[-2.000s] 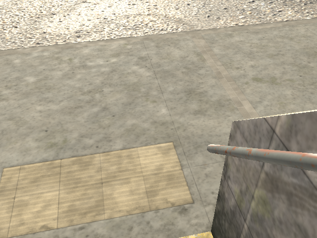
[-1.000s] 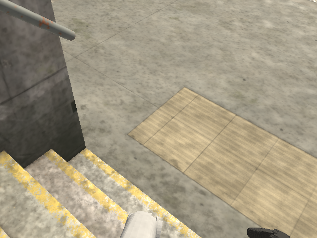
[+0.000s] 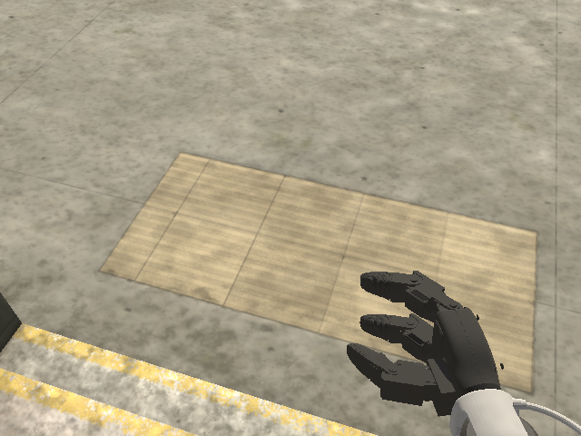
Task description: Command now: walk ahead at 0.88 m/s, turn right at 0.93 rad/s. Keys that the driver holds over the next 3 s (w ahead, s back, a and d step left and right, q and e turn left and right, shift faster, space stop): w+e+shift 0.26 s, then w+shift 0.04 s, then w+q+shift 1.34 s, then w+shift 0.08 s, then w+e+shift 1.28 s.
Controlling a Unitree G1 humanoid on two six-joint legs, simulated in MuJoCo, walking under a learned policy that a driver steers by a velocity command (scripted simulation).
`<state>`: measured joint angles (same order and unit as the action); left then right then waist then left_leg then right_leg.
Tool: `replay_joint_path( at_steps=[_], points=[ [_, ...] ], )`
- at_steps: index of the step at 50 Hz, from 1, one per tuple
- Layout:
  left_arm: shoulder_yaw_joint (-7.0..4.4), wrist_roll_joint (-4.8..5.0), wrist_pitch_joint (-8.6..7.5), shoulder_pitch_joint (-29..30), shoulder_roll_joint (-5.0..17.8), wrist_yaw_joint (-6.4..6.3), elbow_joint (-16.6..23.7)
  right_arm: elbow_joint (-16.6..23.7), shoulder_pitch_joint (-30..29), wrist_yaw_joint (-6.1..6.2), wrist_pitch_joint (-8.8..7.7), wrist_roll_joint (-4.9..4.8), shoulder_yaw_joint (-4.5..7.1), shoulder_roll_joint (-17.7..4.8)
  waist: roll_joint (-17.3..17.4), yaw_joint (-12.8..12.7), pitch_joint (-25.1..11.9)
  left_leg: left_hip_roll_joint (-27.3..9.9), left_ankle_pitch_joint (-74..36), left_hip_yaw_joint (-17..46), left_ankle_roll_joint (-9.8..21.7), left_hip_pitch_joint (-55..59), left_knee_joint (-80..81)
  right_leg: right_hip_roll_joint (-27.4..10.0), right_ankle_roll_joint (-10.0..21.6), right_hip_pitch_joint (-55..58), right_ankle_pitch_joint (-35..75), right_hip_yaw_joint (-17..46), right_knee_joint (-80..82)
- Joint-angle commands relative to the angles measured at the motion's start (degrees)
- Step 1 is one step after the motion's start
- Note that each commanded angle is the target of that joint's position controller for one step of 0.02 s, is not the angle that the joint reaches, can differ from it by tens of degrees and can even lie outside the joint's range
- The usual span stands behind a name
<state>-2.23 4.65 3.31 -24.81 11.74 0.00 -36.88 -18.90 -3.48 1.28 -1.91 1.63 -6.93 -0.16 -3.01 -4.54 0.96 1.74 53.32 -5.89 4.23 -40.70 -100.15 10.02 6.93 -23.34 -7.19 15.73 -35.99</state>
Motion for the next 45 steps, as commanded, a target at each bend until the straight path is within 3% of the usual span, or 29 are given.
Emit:
replay_joint_path(
  at_steps=[1,2,4,6,8,9,11,12,14,15,16,17,18,19,20,21,22,24,27,29,32,33,36,39,41,42,43,44,45],
  points=[
    [-3.4,0.7,-7.24,21.6,7.5,2.91,12.8,-2.9,15.1,3.01,-2.72,-0.86,11.04,-21.4,23.6,10.5,-1.1,-27.5,-26.9,62.7,11.1,32.5,49.4,-4.5,4.8,-50.2,-8.4,16.6,-17.2],
    [-2.63,-1.35,-6.51,21.3,5.8,2.55,11.2,-1.9,9.1,2.52,-2.79,-1.39,9.86,-17.9,17.1,7.0,-1.9,-27.0,-32.6,54.5,10.3,28.3,43.6,-6.4,3.2,-46.1,-3.7,14.2,-20.1],
    [-2.86,-3.8,-2.47,16.1,6.9,0.61,9.1,-1.3,-2.9,-0.08,-0.96,-1.54,7.37,-12.2,13.1,0.1,-2.4,-25.1,-15.8,35.7,7.2,6.2,39.0,-4.8,-1.3,-29.9,0.1,-0.7,-35.9],
    [-2.33,-3.96,0.2,8.3,9.1,0.32,6.1,-1.3,-7.1,-0.73,1.03,-1.0,7.31,-15.8,9.2,-4.9,-6.1,-21.8,-2.9,18.0,1.1,-9.9,33.1,-0.6,-5.4,-12.2,17.1,-10.7,-54.0],
    [-1.06,-2.57,2.47,5.9,7.8,0.59,6.4,-2.8,-1.3,-1.1,2.48,-2.17,7.62,-16.8,1.0,-6.3,-3.8,-16.5,-2.1,4.6,-3.2,-7.6,29.9,-3.0,-4.9,-7.7,19.5,-16.3,-33.3],
    [-0.78,-1.85,2.78,7.1,8.0,0.98,7.2,-4.3,4.6,-0.53,2.89,-1.93,8.45,-17.9,-0.2,-3.7,-2.8,-15.4,-4.6,1.2,-4.0,-5.8,27.5,-4.8,-4.3,-2.5,20.9,-19.1,-24.5],
    [-2.74,0.5,2.62,3.3,11.2,1.58,6.2,-8.3,10.0,0.42,4.13,-1.48,11.44,-23.9,9.1,-3.4,-5.2,-16.5,-14.1,0.5,-3.7,-0.4,25.7,-5.5,-3.6,5.8,3.2,-23.4,-19.1],
    [-3.8,0.72,2.3,5.8,14.1,1.52,6.1,-9.8,15.0,0.55,3.39,-2.03,11.04,-22.9,7.5,-0.1,-4.3,-17.8,-25.6,0.1,-5.0,6.6,20.6,-7.7,-2.5,1.6,-3.9,-20.9,-9.9],
    [-5.83,-0.85,-0.26,-3.4,16.6,1.54,2.4,-12.1,14.2,1.06,1.7,-3.45,11.95,-23.5,9.4,-4.3,-9.5,-16.5,-43.3,-1.0,-6.4,7.2,2.4,-8.8,1.7,16.9,2.7,-19.6,1.3],
    [-6.06,-2.4,-1.88,-13.0,17.1,2.4,-0.6,-11.0,8.3,2.07,0.86,-2.86,11.47,-21.6,1.3,-11.0,-5.7,-11.9,-31.4,-2.7,-7.3,-5.2,-22.2,-12.0,7.3,26.9,6.0,-14.1,11.8],
    [-4.29,-4.03,-3.28,-14.0,15.5,4.02,-4.5,-7.0,2.0,2.73,0.41,-0.97,9.57,-15.0,-12.6,-10.0,4.4,-6.0,-4.0,-3.8,-4.6,-25.3,-40.3,-10.8,7.2,28.0,17.9,-14.5,2.4],
    [-3.21,-3.86,-4.15,-8.2,20.2,4.23,-1.8,-0.1,3.5,3.43,-0.3,-2.31,8.72,-15.0,-11.7,-1.8,0.1,-4.3,-5.5,4.6,-3.7,-36.7,-34.0,-14.4,9.1,30.1,23.6,0.4,-1.6],
    [-3.6,-4.99,-3.55,-4.0,21.6,3.06,-2.4,0.4,2.5,2.73,-0.66,-5.96,6.81,-9.9,-9.6,0.0,-4.8,-5.5,-18.0,14.6,-3.9,-40.0,-22.4,-25.4,12.1,22.2,-6.2,21.0,4.3],
    [-1.6,-5.57,-3.36,0.9,15.1,3.12,0.0,-3.9,5.9,2.32,-0.28,-9.12,8.64,-15.4,3.8,3.0,-1.7,-5.1,-31.2,20.6,-3.5,-39.1,-9.7,-28.1,7.6,13.9,-21.1,20.1,3.3],
    [-0.32,-4.9,-2.96,3.9,12.8,2.63,1.7,-7.8,9.2,1.77,1.07,-8.62,8.96,-14.7,5.8,3.5,-2.2,-4.5,-33.1,21.9,-4.8,-35.8,-12.5,-26.9,2.8,9.0,-25.8,13.2,-1.8],
    [3.1,-5.48,-2.03,5.1,8.4,1.71,3.8,-11.1,17.6,0.69,3.27,-6.73,9.42,-14.8,11.8,5.6,-3.3,0.6,-34.3,22.8,-8.6,-25.2,-10.7,-25.5,0.4,-0.5,-16.3,0.8,-6.0],
    [1.25,-5.51,-1.19,6.9,15.3,-0.56,1.2,-7.3,18.6,-0.17,5.01,-6.85,8.29,-11.0,-2.2,9.0,-3.6,0.3,-36.4,22.6,-10.2,-27.7,-8.0,-32.1,3.6,-5.0,-35.8,13.4,1.8],
    [2.22,-6.96,-1.59,6.5,15.3,-3.27,1.9,-4.6,12.6,0.47,6.82,-7.32,8.88,-15.2,-2.5,6.3,2.4,0.4,-41.4,26.2,-12.1,-29.7,-11.1,-32.9,2.7,-7.0,-38.3,19.0,8.0],
    [2.59,-5.99,-2.54,6.5,13.5,-5.05,2.6,-4.9,14.7,-0.16,7.77,-5.73,9.39,-17.7,0.2,6.0,6.2,-0.1,-50.7,25.0,-12.9,-30.9,-2.3,-28.4,-2.8,-4.6,-31.7,6.5,-0.3],
    [2.73,-5.16,-3.36,8.3,11.2,-5.67,2.3,-7.3,19.9,-0.84,7.69,-4.48,9.36,-15.6,1.9,8.4,8.1,-2.2,-64.8,23.3,-12.9,-22.7,3.9,-25.6,-5.8,-8.0,-24.0,-0.6,-3.5],
    [3.65,-6.01,-3.57,5.6,6.1,-6.84,1.3,-8.9,20.7,-2.39,7.0,-3.11,8.53,-14.1,0.7,7.2,9.9,-2.9,-79.0,21.9,-11.8,-20.7,18.9,-23.6,-5.1,-5.7,-16.2,-11.5,-14.8],
    [3.37,-5.88,-4.29,3.5,5.6,-7.45,0.9,-9.5,20.4,-2.61,6.07,-1.81,8.84,-14.7,1.9,6.6,10.4,-1.9,-84.2,19.2,-11.6,-16.1,24.8,-23.6,-5.2,-6.0,-9.7,-14.9,-17.7],
    [1.19,-5.8,-4.52,-1.1,6.3,-7.05,-1.1,-10.7,17.5,-3.29,4.56,-1.26,8.2,-12.5,-3.2,2.3,6.7,-1.9,-82.4,15.7,-7.5,-12.6,38.4,-25.6,-4.7,3.4,1.2,-19.1,-23.3],
    [-2.04,-5.12,-4.41,3.4,11.2,-5.99,-0.2,-9.9,10.7,-4.15,2.92,-4.5,9.49,-16.1,-8.9,-0.7,4.3,-4.7,-78.2,7.4,-5.2,-4.3,59.8,-28.1,-2.4,8.9,-2.1,-21.6,-26.4],
    [-2.78,-5.0,-4.27,8.2,12.3,-4.87,0.8,-9.9,8.9,-5.34,2.46,-5.5,10.12,-17.4,-10.8,-0.2,4.9,-5.5,-66.8,3.7,-2.8,0.5,63.0,-31.4,-0.6,9.7,5.9,-20.8,-27.4],
    [-4.07,-3.84,-5.17,11.6,12.9,-4.0,0.0,-13.2,15.2,-4.66,1.46,-5.61,11.97,-19.4,-13.8,3.4,-0.5,-5.3,-73.3,3.2,-1.4,13.9,54.8,-31.4,-1.8,4.6,11.9,-21.5,-35.8],
    [-1.97,-4.21,-4.32,11.9,8.4,-3.18,1.0,-15.4,20.7,-4.28,1.39,-5.52,13.02,-21.2,-7.8,6.8,-0.3,-0.7,-62.6,-3.7,1.0,17.7,70.9,-28.8,-3.6,6.5,21.1,-28.0,-43.5],
    [-3.5,-2.45,-4.57,13.6,10.3,-4.47,-0.1,-21.2,33.5,-3.54,0.94,-3.33,14.13,-21.3,0.2,14.6,-0.6,2.4,-66.7,-6.7,4.8,36.5,72.5,-24.8,-4.7,-2.6,27.4,-29.9,-66.2],
    [-3.5,-3.04,-5.5,21.7,8.4,-3.92,3.6,-26.5,46.5,-3.24,-0.5,-3.57,14.42,-22.4,17.0,23.3,2.2,-1.0,-68.5,1.1,11.4,50.7,74.3,-16.4,-5.7,-24.1,-16.8,-29.0,-97.8]
  ],
)
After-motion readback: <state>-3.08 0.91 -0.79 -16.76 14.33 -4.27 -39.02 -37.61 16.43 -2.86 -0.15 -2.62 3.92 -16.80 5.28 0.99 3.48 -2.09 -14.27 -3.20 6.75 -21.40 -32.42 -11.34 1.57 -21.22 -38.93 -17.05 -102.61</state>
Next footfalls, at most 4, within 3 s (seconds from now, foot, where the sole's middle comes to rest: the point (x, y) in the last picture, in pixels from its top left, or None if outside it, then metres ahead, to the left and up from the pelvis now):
0.32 right None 0.09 -0.22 -0.78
0.90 left None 0.35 -0.05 -0.99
1.28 right None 0.52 -0.41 -1.21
1.84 left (289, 412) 0.83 0.11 -1.42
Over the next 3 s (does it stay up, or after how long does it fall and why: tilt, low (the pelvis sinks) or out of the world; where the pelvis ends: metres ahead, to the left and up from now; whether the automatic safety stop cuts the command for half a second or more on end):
stays up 1.90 0.26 -0.70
